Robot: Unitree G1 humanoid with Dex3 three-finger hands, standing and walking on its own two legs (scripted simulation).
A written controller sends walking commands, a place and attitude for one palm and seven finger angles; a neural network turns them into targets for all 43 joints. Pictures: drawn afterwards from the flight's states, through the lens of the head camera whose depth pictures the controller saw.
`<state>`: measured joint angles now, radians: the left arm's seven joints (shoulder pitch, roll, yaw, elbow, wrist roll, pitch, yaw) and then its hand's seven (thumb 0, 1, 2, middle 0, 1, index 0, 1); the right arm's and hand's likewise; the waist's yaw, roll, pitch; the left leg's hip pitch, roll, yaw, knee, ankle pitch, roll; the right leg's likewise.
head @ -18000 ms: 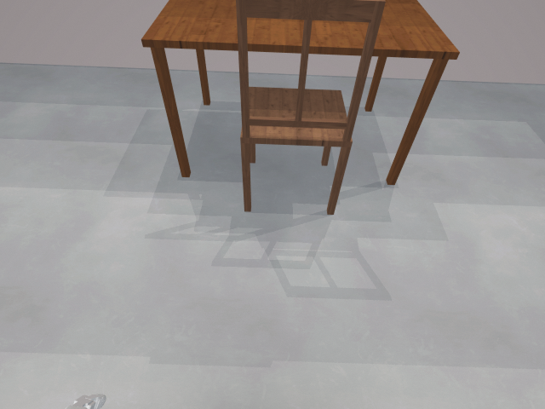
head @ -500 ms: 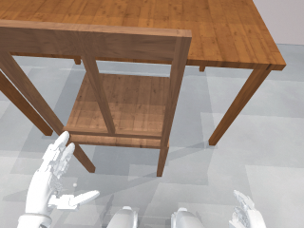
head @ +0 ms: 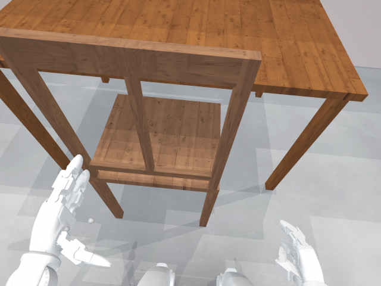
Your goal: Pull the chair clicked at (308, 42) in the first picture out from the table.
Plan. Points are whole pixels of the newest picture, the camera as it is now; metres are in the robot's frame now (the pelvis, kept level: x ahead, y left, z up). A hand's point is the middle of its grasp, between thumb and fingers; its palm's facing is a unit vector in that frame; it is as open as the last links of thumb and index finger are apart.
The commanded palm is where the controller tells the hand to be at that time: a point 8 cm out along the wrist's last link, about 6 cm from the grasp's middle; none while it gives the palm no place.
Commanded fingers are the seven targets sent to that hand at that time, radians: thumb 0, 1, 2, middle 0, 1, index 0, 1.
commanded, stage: raise the hand toward the chair's back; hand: left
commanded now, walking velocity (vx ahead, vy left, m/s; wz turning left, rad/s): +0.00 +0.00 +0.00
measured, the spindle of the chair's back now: (143, 133) +0.44 +0.15 +0.02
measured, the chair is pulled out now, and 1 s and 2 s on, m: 0.00 0.00 0.00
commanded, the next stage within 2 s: aim the fingers beside a spindle in 0.66 s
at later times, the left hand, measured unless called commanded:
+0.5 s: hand (84, 210) +0.24 +0.22 +0.04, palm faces -0.02 -1.00 -0.05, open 16.9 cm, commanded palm +0.22 +0.27 +0.05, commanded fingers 0.00 -0.50 0.30 -0.06 -0.08 -0.06 -0.08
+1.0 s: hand (94, 211) +0.25 +0.20 +0.03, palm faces -0.03 -1.00 -0.03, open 17.0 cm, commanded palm +0.23 +0.25 +0.04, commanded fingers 0.00 -0.50 0.30 -0.06 -0.08 -0.06 -0.08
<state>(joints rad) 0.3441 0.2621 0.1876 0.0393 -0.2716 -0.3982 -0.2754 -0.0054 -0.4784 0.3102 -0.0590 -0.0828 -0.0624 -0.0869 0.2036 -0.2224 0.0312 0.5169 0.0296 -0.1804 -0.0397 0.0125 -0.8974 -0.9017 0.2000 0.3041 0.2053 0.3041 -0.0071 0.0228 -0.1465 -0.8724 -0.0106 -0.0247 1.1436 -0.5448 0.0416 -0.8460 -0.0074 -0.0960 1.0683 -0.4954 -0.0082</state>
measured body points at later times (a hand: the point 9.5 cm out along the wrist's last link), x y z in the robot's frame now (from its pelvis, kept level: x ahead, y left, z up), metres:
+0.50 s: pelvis +0.00 +0.01 +0.01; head +0.07 +0.03 +0.45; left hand +0.24 +0.27 +0.05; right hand +0.17 -0.24 -0.07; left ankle +0.00 +0.09 -0.66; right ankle +0.01 -0.12 -0.66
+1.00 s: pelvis +0.00 +0.00 +0.00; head +0.08 +0.02 +0.44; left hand +0.24 +0.26 +0.04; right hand +0.18 -0.24 -0.07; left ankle +0.00 +0.09 -0.66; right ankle +0.01 -0.12 -0.66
